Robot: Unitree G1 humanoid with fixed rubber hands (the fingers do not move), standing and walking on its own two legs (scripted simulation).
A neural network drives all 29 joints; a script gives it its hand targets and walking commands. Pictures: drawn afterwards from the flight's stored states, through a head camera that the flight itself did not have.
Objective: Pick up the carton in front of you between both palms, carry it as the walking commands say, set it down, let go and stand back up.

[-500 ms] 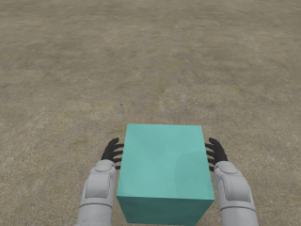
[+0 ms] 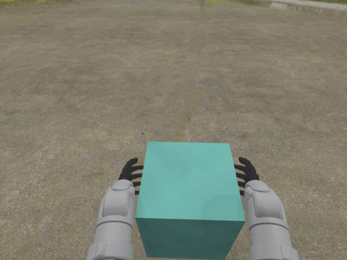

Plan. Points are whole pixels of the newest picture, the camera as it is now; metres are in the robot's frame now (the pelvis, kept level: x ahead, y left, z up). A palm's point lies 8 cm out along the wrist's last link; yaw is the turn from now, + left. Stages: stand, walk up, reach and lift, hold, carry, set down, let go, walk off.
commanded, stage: set down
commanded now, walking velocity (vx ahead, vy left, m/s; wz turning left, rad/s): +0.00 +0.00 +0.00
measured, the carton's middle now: (186, 202) +0.30 +0.00 -0.02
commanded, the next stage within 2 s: none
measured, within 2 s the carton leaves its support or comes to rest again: neither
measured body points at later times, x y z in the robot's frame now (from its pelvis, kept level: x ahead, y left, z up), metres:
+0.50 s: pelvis +0.01 +0.00 -0.02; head +0.12 +0.00 +0.41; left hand +0.37 +0.15 -0.07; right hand +0.36 -0.16 -0.06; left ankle +0.05 +0.11 -0.74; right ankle +0.05 -0.11 -0.74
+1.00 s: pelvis -0.03 +0.00 -0.16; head +0.19 +0.01 +0.24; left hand +0.42 +0.14 -0.23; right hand +0.40 -0.16 -0.22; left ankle +0.05 +0.11 -0.74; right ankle +0.05 -0.12 -0.74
